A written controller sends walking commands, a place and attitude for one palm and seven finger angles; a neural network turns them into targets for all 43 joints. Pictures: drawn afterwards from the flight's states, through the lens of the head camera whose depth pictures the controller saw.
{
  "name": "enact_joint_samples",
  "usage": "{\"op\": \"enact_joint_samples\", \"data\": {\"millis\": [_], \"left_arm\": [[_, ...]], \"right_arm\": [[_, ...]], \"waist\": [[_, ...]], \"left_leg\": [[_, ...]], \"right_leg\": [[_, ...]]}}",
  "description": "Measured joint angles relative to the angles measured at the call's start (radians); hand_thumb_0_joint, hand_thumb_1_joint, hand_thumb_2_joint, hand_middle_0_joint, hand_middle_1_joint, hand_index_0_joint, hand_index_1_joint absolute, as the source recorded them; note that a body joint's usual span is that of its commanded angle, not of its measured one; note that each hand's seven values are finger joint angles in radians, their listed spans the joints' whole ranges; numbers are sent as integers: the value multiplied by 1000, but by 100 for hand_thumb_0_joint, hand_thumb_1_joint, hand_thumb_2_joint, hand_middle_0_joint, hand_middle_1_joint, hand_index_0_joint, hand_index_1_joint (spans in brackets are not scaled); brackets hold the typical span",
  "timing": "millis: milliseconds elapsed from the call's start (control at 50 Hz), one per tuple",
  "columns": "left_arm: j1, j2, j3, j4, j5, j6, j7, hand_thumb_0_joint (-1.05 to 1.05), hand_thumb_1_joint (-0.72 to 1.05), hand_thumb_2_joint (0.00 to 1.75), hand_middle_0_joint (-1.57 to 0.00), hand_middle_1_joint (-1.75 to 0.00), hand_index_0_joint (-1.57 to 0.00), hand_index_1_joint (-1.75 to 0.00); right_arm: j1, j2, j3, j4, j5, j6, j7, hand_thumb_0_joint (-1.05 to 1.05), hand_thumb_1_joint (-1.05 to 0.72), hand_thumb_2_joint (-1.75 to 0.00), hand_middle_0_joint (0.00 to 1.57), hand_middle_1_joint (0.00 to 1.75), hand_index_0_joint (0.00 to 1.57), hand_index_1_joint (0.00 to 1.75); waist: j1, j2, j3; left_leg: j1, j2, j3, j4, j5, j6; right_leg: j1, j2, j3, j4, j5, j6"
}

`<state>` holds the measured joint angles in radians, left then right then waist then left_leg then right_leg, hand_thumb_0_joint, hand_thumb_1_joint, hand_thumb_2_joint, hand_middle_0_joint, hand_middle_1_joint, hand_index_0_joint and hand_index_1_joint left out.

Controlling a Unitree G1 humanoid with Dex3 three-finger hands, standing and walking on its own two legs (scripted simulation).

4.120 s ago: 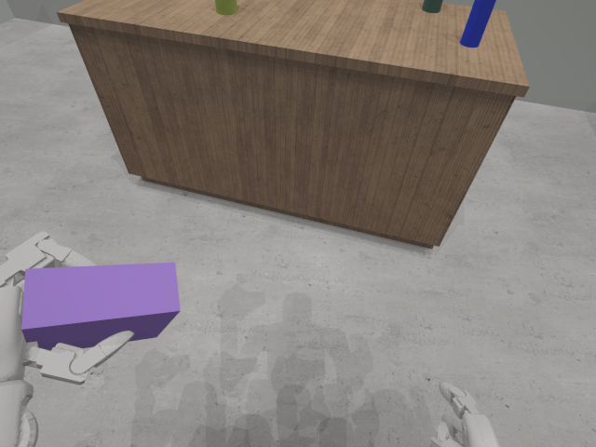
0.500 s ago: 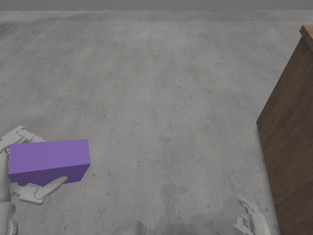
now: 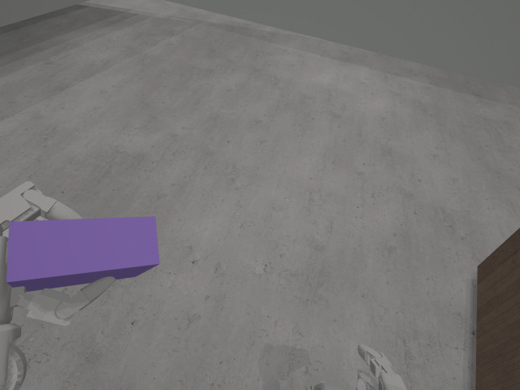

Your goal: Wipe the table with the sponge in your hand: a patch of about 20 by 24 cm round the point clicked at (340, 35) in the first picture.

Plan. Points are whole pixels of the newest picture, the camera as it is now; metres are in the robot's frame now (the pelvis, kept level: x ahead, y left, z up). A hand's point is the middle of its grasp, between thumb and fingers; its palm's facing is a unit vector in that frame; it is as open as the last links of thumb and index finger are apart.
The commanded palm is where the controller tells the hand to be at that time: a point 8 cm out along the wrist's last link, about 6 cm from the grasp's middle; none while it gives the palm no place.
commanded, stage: walk to a spot facing it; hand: left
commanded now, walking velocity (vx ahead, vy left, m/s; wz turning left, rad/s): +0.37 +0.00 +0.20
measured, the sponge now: (106, 253) +0.22 +0.20 +0.17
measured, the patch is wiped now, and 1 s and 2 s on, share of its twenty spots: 0.00 0.00 0.00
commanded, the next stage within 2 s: turn to face it in 1.04 s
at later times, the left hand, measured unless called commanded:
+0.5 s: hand (70, 232) +0.23 +0.24 +0.18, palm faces +0.51 -0.72 -0.47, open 9.5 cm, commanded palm +0.17 +0.28 +0.17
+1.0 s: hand (100, 175) +0.34 +0.26 +0.17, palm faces +0.60 -0.60 -0.52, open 9.5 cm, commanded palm +0.28 +0.28 +0.17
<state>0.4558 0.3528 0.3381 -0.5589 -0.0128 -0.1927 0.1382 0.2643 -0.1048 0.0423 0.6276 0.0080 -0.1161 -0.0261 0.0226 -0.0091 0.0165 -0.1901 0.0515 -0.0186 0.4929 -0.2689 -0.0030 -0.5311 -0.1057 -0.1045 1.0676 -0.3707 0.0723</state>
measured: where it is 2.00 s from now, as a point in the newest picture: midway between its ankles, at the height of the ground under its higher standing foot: (261, 387)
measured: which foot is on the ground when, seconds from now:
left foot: down 0.00-0.16, up 0.18-0.54, down 0.56-0.96, up 0.98-1.00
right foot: up 0.00-0.14, down 0.16-0.58, up 0.60-0.94, down 0.96-1.00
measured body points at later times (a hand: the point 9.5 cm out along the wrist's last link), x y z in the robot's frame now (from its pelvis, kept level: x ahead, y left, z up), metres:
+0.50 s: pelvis +0.06 -0.02 +0.00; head +0.10 -0.02 +0.45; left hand +0.20 +0.28 +0.21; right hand +0.25 -0.28 -0.08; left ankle +0.10 +0.13 -0.71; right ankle +0.05 -0.13 -0.74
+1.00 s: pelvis +0.20 -0.03 -0.02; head +0.23 -0.06 +0.43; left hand +0.30 +0.29 +0.19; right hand +0.41 -0.18 -0.14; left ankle +0.11 +0.10 -0.71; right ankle +0.27 -0.11 -0.74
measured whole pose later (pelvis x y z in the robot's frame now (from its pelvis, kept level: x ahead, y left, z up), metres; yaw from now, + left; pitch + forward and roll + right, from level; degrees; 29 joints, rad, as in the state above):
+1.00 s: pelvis +0.20 -0.03 -0.02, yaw +15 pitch -1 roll +0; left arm 0.43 0.38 0.38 -0.44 -0.02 -0.20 0.14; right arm 0.18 -0.17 0.02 0.64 0.02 -0.06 -0.05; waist 0.03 0.09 0.07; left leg -0.33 0.09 0.03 0.91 -0.47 -0.01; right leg -0.36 -0.07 -0.20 0.65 -0.27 -0.04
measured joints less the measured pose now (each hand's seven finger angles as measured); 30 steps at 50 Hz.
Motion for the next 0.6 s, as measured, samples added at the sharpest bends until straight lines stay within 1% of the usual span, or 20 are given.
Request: {"op": "enact_joint_samples", "data": {"millis": [80,140,160,180,200,220,260,280,300,340,380,440,500,540,560,580,600], "left_arm": [[3,7,6,27,-7,-18,-3,-1,-44,99,-81,-134,-82,-133],[-8,26,21,84,-7,-10,-1,-1,-44,100,-81,-134,-82,-133],[-15,33,25,99,-4,-2,0,-1,-44,100,-81,-134,-82,-133],[-32,29,19,115,1,7,0,-1,-44,100,-81,-134,-82,-133],[-51,18,5,132,3,17,-3,-1,-44,100,-81,-134,-82,-133],[-67,3,-13,146,1,25,-7,-1,-44,100,-81,-134,-82,-133],[-61,-28,-36,154,0,26,-13,-1,-44,100,-81,-134,-82,-133],[-41,-37,-40,146,-1,23,-16,-1,-44,100,-81,-134,-82,-133],[-15,-40,-40,131,-2,20,-19,-1,-44,100,-81,-134,-82,-133],[30,-25,-34,92,-2,10,-21,-1,-44,100,-81,-134,-82,-133],[53,4,-18,53,-2,-1,-17,-1,-44,100,-81,-134,-82,-133],[65,45,19,3,-9,-17,1,-1,-44,100,-81,-134,-82,-133],[64,54,48,-28,-18,-23,24,-1,-44,100,-81,-134,-82,-133],[62,46,57,-36,-22,-23,37,-1,-44,100,-81,-134,-82,-133],[61,40,60,-41,-23,-23,43,-1,-44,100,-81,-134,-82,-133],[52,37,63,-38,-23,-24,48,-1,-44,100,-81,-134,-82,-133],[29,32,62,-21,-22,-25,52,-1,-44,100,-81,-134,-82,-133]], "right_arm": [[-2,8,17,21,-10,-4,-4,2,-90,-90,20,30,21,30],[-14,-4,19,25,-13,8,-11,2,-90,-90,20,30,21,30],[-19,-10,17,22,-12,13,-13,2,-90,-90,20,30,21,30],[-32,-24,10,25,-9,20,-14,2,-90,-90,21,30,21,30],[-47,-42,1,35,-7,28,-16,2,-90,-90,20,30,21,30],[-59,-62,-9,47,-7,36,-18,2,-90,-90,20,30,21,30],[-75,-100,-27,66,-9,49,-18,2,-90,-90,20,30,21,30],[-81,-116,-36,66,-9,55,-19,2,-90,-90,20,30,21,30],[-84,-129,-45,62,-7,61,-21,2,-90,-90,20,30,21,30],[-83,-148,-63,45,-6,67,-27,2,-91,-90,20,30,20,30],[-71,-161,-80,23,-7,65,-33,2,-91,-90,20,30,20,30],[-50,-176,-101,-8,-7,62,-39,2,-91,-90,20,30,20,30],[-33,-181,-114,-29,-5,60,-42,2,-91,-90,19,30,20,30],[-23,-178,-115,-42,-4,61,-45,2,-91,-90,19,30,20,30],[-19,-178,-113,-54,-3,61,-47,2,-91,-90,19,30,20,30],[-25,-170,-113,-60,-1,59,-50,2,-91,-90,19,30,20,30],[-40,-151,-113,-57,0,59,-53,2,-91,-90,19,30,20,30]], "waist": [[18,39,-4],[24,59,-10],[22,58,-12],[18,66,-5],[10,73,9],[4,75,22],[0,67,36],[-2,59,39],[-8,51,43],[-22,29,52],[-30,6,60],[-29,-19,66],[-20,-31,60],[-16,-35,50],[-13,-31,43],[-15,-35,44],[-16,-46,55]], "left_leg": [[5,1,-23,-30,14,-1],[-24,0,-34,24,-21,-6],[-53,-2,-31,77,-57,0],[-93,0,-29,169,-122,11],[-142,-8,-32,297,-174,14],[-191,-21,-30,430,-189,11],[-271,-30,-1,626,-154,-3],[-302,-25,16,683,-130,-10],[-325,-18,30,708,-111,-17],[-348,0,57,679,-80,-24],[-342,19,84,567,-58,-24],[-296,36,124,361,-50,-15],[-232,32,160,203,-55,-6],[-169,20,186,99,-27,0],[-131,13,194,49,-9,9],[-122,8,196,41,66,20],[-127,1,198,83,63,26]], "right_leg": [[92,21,-15,-207,-36,2],[215,51,-42,-424,-49,-2],[251,57,-45,-496,-24,-21],[249,58,-51,-506,66,-51],[243,51,-65,-480,102,-79],[248,40,-78,-461,99,-96],[269,23,-87,-467,79,-105],[279,19,-85,-483,78,-104],[291,15,-85,-503,82,-102],[318,5,-93,-549,98,-97],[342,-7,-106,-586,106,-95],[362,-21,-123,-607,98,-86],[372,-32,-134,-588,65,-70],[371,-43,-136,-541,23,-53],[361,-47,-133,-493,-10,-43],[338,-59,-123,-417,-45,-40],[303,-63,-83,-304,-93,-40]]}}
